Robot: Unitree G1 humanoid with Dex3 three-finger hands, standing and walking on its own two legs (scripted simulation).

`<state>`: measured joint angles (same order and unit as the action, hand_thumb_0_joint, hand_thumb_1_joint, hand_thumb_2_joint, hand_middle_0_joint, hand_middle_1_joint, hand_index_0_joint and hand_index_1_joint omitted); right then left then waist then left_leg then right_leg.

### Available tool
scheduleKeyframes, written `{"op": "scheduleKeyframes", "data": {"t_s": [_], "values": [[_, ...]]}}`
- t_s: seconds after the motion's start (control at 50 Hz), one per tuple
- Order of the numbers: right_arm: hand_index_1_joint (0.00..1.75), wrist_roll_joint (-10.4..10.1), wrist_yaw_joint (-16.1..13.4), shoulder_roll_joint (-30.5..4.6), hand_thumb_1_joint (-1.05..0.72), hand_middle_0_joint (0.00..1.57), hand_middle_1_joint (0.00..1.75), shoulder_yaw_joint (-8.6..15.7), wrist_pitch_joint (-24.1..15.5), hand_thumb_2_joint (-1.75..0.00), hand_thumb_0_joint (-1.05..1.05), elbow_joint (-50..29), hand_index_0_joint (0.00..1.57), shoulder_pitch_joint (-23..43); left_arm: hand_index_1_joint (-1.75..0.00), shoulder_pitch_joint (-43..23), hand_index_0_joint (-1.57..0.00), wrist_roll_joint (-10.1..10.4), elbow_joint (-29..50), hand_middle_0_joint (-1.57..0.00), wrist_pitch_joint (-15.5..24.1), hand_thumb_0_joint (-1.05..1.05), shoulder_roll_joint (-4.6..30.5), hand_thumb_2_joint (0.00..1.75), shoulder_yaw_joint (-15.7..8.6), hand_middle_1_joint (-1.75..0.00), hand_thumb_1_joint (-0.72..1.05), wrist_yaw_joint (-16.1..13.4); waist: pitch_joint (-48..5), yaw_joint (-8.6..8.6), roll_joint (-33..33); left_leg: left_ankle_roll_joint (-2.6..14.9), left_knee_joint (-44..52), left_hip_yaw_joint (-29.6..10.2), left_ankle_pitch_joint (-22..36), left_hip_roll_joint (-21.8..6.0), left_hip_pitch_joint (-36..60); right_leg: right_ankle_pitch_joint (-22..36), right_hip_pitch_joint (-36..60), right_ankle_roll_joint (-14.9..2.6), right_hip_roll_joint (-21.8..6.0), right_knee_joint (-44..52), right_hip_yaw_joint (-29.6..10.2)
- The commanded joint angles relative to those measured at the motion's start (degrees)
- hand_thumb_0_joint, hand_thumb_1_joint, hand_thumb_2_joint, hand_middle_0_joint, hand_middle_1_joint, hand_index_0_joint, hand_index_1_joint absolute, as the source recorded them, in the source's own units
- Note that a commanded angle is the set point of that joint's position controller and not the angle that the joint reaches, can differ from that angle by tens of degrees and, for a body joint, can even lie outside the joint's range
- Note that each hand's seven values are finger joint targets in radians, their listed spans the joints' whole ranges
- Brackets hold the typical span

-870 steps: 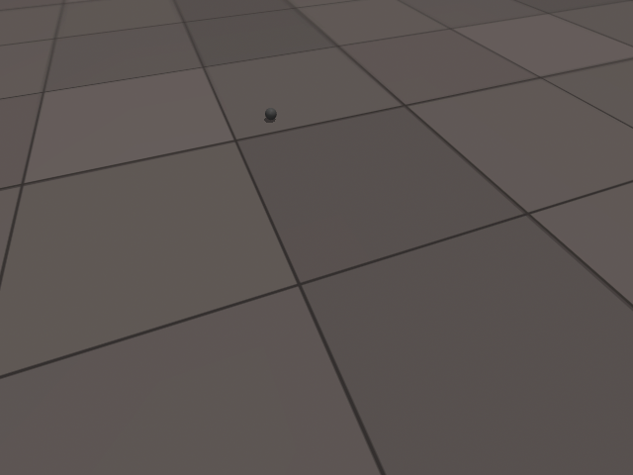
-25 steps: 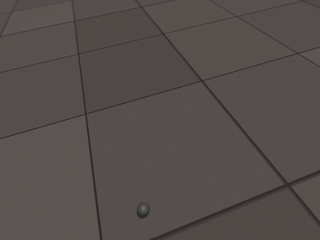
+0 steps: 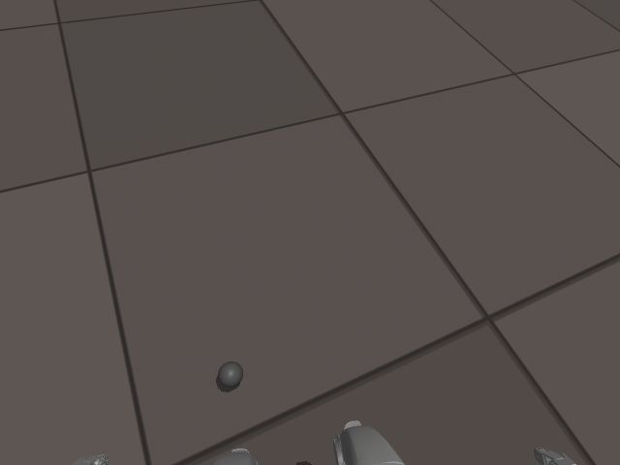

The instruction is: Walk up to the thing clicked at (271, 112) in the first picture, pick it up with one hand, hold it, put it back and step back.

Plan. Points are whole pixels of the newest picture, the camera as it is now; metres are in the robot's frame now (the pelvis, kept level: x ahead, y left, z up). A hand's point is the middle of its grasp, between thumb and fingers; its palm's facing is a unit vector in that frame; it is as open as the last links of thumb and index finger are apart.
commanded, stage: walk up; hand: left
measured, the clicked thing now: (230, 374) +0.40 +0.19 -0.72
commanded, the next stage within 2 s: stand in 0.50 s
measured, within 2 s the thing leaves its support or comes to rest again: neither
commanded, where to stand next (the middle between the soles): +0.01 -0.02 m, yaw +3 degrees
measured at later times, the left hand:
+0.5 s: hand out of the picture +0.08 +0.22 -0.14, palm faces -0.02 -0.93 -0.36, open 7.4 cm
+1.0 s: hand out of the picture +0.04 +0.19 -0.13, palm faces -0.02 -0.94 -0.34, open 7.4 cm
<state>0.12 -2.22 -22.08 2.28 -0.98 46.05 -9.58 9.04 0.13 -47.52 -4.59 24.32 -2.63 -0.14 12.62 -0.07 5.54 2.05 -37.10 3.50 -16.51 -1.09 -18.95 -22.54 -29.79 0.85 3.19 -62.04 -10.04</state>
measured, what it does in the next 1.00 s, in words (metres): steps on the spot: right foot, then left foot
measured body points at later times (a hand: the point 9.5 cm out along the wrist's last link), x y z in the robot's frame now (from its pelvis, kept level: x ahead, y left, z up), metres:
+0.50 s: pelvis -0.02 -0.04 +0.00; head -0.01 -0.03 +0.45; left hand +0.08 +0.27 -0.11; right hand +0.03 -0.36 -0.11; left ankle +0.01 +0.06 -0.73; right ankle -0.03 -0.16 -0.72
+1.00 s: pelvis -0.03 -0.06 +0.02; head -0.04 -0.07 +0.47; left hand +0.04 +0.24 -0.11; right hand +0.07 -0.36 -0.11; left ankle +0.01 +0.06 -0.72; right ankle +0.00 -0.18 -0.72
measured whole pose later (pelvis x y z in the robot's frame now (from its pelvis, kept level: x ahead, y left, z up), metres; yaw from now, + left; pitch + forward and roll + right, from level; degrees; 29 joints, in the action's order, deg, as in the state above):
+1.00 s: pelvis -0.03 -0.06 +0.02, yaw +0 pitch -4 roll +0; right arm 0.2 1.4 -19.8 0.1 -0.8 61.9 -6.0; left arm 8.3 -0.5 -62.8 1.2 20.0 0.3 1.1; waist 2.8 0.3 -0.9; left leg -0.4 -21.6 1.1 -8.5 -1.0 -8.7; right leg -9.7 -7.8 0.0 0.2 -21.8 -0.2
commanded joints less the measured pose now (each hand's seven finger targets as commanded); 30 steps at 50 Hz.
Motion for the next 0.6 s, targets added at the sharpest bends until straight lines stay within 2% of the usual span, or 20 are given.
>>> {"op": "scheduleKeyframes", "data": {"t_s": [0.0, 0.06, 0.1, 0.12, 0.14, 0.16, 0.18, 0.2, 0.22, 0.24, 0.26, 0.34, 0.38, 0.4, 0.44, 0.46, 0.48, 0.5, 0.52, 0.58], "values": [[0.30, 0.38, -1.58, -16.78, -0.90, 0.20, 0.30, 5.58, -0.72, -0.90, 0.00, -2.72, 0.20, -6.51, -0.30, -0.79, -0.20, -1.25, 5.34, -0.20, 1.82, 0.00, 10.62, 0.90, -3.58, -0.30, 0.90, -0.66, -18.23, -2.99, -13.46, 11.84, 2.18, -14.47, 40.73, -16.46, 20.82, -3.18, -2.48, -0.14, -2.52, 7.46, 2.42], [0.30, 0.62, -1.10, -17.77, -0.90, 0.20, 0.30, 5.41, -0.85, -0.90, 0.00, -3.61, 0.20, -4.94, -0.30, 1.76, -0.20, -1.42, 3.91, -0.20, 2.67, 0.00, 9.73, 0.90, -3.94, -0.30, 0.90, 0.13, -21.65, -1.59, -14.73, 11.64, -1.12, -13.39, 34.85, -16.62, 17.20, -3.19, 6.04, -1.32, -4.14, 17.57, 7.27], [0.30, 0.35, -0.35, -17.31, -0.90, 0.20, 0.30, 4.72, -0.45, -0.90, 0.00, -3.36, 0.20, -3.20, -0.30, 6.12, -0.20, -1.79, 1.02, -0.20, 3.71, 0.00, 8.60, 0.90, -4.39, -0.30, 0.90, 0.28, -21.73, 1.54, -12.74, 8.13, -7.27, -8.31, 29.33, -12.34, 9.31, 5.62, 18.73, -3.60, -3.06, 35.76, 9.04], [0.30, 0.04, 0.07, -14.31, -0.90, 0.20, 0.30, 3.45, -0.46, -0.90, 0.00, -3.02, 0.20, -4.14, -0.30, 7.26, -0.20, -2.25, 0.57, -0.20, 4.63, 0.00, 10.95, 0.90, -5.07, -0.30, 0.90, 0.02, -22.26, 2.33, -7.20, 4.39, -12.64, -6.16, 18.52, -8.96, 0.91, 12.71, 27.62, -5.26, -6.49, 38.22, 1.98], [0.30, -0.42, 0.32, -10.38, -0.90, 0.20, 0.30, 1.95, -0.63, -0.90, 0.00, -3.53, 0.20, -5.28, -0.30, 5.60, -0.20, -3.14, 1.40, -0.20, 5.48, 0.00, 14.13, 0.90, -5.75, -0.30, 0.90, 0.02, -20.95, 1.54, 6.23, 0.10, -18.76, -2.99, -5.36, -1.95, -14.40, 22.83, 34.79, -9.74, -16.01, 36.22, -15.26], [0.30, -0.42, -0.93, -11.73, -0.90, 0.20, 0.30, 2.18, -0.75, -0.90, 0.00, -4.35, 0.20, 1.27, -0.30, 3.83, -0.20, -2.43, 2.48, -0.20, 5.11, 0.00, 16.06, 0.90, -5.53, -0.30, 0.90, -0.03, -19.23, 4.42, 6.72, -0.99, -19.22, -5.30, -22.45, 0.39, -11.89, 23.97, 23.97, -18.58, -23.41, 36.48, -21.45], [0.30, -0.18, -1.12, -13.75, -0.90, 0.20, 0.30, 2.81, -1.31, -0.90, 0.00, -2.46, 0.20, 1.13, -0.30, 2.22, -0.20, -2.10, 2.58, -0.20, 4.68, 0.00, 15.98, 0.90, -5.55, -0.30, 0.90, 0.26, -14.91, 3.63, 6.55, -1.26, -19.43, -6.88, -22.27, -0.94, -5.36, 21.19, 14.50, -18.90, -24.00, 36.94, -21.41], [0.30, -0.59, -0.88, -14.58, -0.90, 0.20, 0.30, 3.01, -1.48, -0.90, 0.00, -0.73, 0.20, -0.40, -0.30, 0.16, -0.20, -1.97, 2.78, -0.20, 4.37, 0.00, 13.21, 0.90, -5.24, -0.30, 0.90, 0.52, -11.59, 2.07, 5.00, -1.01, -18.46, -7.10, -20.76, -0.62, -4.67, 19.77, 13.08, -16.19, -20.28, 36.67, -13.59], [0.30, -1.27, -0.79, -14.78, -0.90, 0.20, 0.30, 2.96, -1.84, -0.90, 0.00, 0.60, 0.20, -1.69, -0.30, -0.96, -0.20, -2.50, 3.60, -0.20, 4.30, 0.00, 11.66, 0.90, -4.66, -0.30, 0.90, 0.43, -10.33, 1.53, 5.08, -0.92, -16.13, -4.40, -17.36, 0.64, -8.50, 27.37, 18.78, -14.41, -15.90, 34.62, -6.59], [0.30, -1.32, -0.61, -12.94, -0.90, 0.20, 0.30, 2.33, -1.87, -0.90, 0.00, 1.88, 0.20, -3.72, -0.30, -0.19, -0.20, -2.27, 2.83, -0.20, 4.67, 0.00, 10.73, 0.90, -4.41, -0.30, 0.90, 0.16, -10.84, 1.28, 6.25, -1.60, -15.78, -3.87, -13.17, 1.26, -11.06, 31.49, 23.13, -13.54, -14.75, 34.04, -5.33], [0.30, -1.12, -0.26, -11.69, -0.90, 0.20, 0.30, 1.72, -1.98, -0.90, 0.00, 2.05, 0.20, -3.49, -0.30, 1.79, -0.20, -2.01, 2.33, -0.20, 5.15, 0.00, 10.37, 0.90, -4.35, -0.30, 0.90, 0.00, -11.38, 2.25, 6.20, -1.83, -13.11, -3.81, -10.67, 1.51, -9.96, 30.21, 23.60, -12.98, -14.47, 34.91, -5.52], [0.30, 0.58, 1.26, -12.84, -0.90, 0.20, 0.30, 2.25, -2.87, -0.90, 0.00, 2.16, 0.20, -3.53, -0.30, 4.07, -0.20, -1.97, 2.22, -0.20, 5.65, 0.00, 13.42, 0.90, -5.30, -0.30, 0.90, 0.76, -9.55, 3.96, 5.72, -0.95, -7.48, -2.12, -11.69, 1.67, -8.87, 9.93, 22.93, -14.20, -16.34, 39.20, -8.58], [0.30, 0.75, 2.00, -12.05, -0.90, 0.20, 0.30, 2.49, -3.08, -0.90, 0.00, 2.22, 0.20, -4.06, -0.30, 3.29, -0.20, -1.70, 2.41, -0.20, 6.07, 0.00, 13.43, 0.90, -5.05, -0.30, 0.90, 1.04, -9.70, 2.83, 4.59, -0.25, -2.18, -2.43, -10.25, 1.29, -6.70, 4.98, 22.40, -14.13, -17.73, 40.05, -9.09], [0.30, 0.91, 2.30, -11.60, -0.90, 0.20, 0.30, 2.59, -3.21, -0.90, 0.00, 2.62, 0.20, -5.22, -0.30, 1.80, -0.20, -1.51, 2.54, -0.20, 6.26, 0.00, 13.52, 0.90, -4.74, -0.30, 0.90, 1.23, -9.84, 1.33, 2.96, 0.41, 1.90, -2.25, -7.28, 1.11, -2.73, 3.52, 19.27, -13.63, -18.12, 39.18, -7.96], [0.30, 1.45, 2.54, -10.80, -0.90, 0.20, 0.30, 3.08, -3.37, -0.90, 0.00, 4.29, 0.20, -8.82, -0.30, -1.49, -0.20, -0.97, 2.87, -0.20, 6.32, 0.00, 11.42, 0.90, -3.38, -0.30, 0.90, 1.27, -10.26, -2.22, -1.17, 1.44, 11.16, -2.31, -1.60, 2.65, 8.52, 2.75, 10.97, -10.34, -15.51, 34.52, -3.31], [0.30, 2.00, 2.35, -12.25, -0.90, 0.20, 0.30, 3.70, -3.50, -0.90, 0.00, 4.23, 0.20, -9.96, -0.30, -1.68, -0.20, -0.69, 3.09, -0.20, 6.28, 0.00, 8.99, 0.90, -2.26, -0.30, 0.90, 1.08, -10.57, -3.01, -6.71, 2.64, 15.00, -10.32, -4.92, -0.72, 14.67, 2.05, 3.85, -7.51, -12.11, 27.97, 0.31], [0.30, 1.65, 1.71, -13.83, -0.90, 0.20, 0.30, 3.21, -4.12, -0.90, 0.00, 3.82, 0.20, -6.21, -0.30, -1.73, -0.20, 0.65, 2.32, -0.20, 6.50, 0.00, 2.63, 0.90, -1.05, -0.30, 0.90, 0.64, -9.55, -1.35, -17.13, 2.60, 23.75, -27.97, 6.19, -15.79, 16.29, 1.04, 1.37, -2.93, -3.41, 21.01, 6.30], [0.30, 1.42, 1.44, -15.26, -0.90, 0.20, 0.30, 3.17, -4.05, -0.90, 0.00, 2.39, 0.20, -2.30, -0.30, -3.21, -0.20, 1.25, 2.77, -0.20, 5.95, 0.00, 6.85, 0.90, -1.65, -0.30, 0.90, -0.40, -9.54, -0.66, -10.98, 7.67, 22.23, -27.92, 13.66, -19.10, 10.21, -7.58, 6.46, -2.64, -3.39, 19.44, 4.97], [0.30, 1.41, 1.44, -14.34, -0.90, 0.20, 0.30, 2.93, -4.05, -0.90, 0.00, 2.80, 0.20, -0.31, -0.30, -2.03, -0.20, 1.81, 1.89, -0.20, 5.94, 0.00, 7.24, 0.90, -1.70, -0.30, 0.90, -0.62, -9.45, 0.89, -11.10, 10.93, 21.09, -27.58, 15.49, -18.54, 6.44, -7.44, 11.10, -2.13, -4.26, 17.96, 3.69], [0.30, 0.67, 1.22, -11.99, -0.90, 0.20, 0.30, 1.92, -3.65, -0.90, 0.00, 3.50, 0.20, 0.47, -0.30, -1.15, -0.20, 0.92, -1.47, -0.20, 6.07, 0.00, 7.07, 0.90, -1.59, -0.30, 0.90, -0.08, -10.31, 0.60, -10.97, 7.36, 19.65, -16.89, 24.78, -13.26, 12.96, -5.67, 11.43, -1.77, -5.32, 21.99, 4.49]]}}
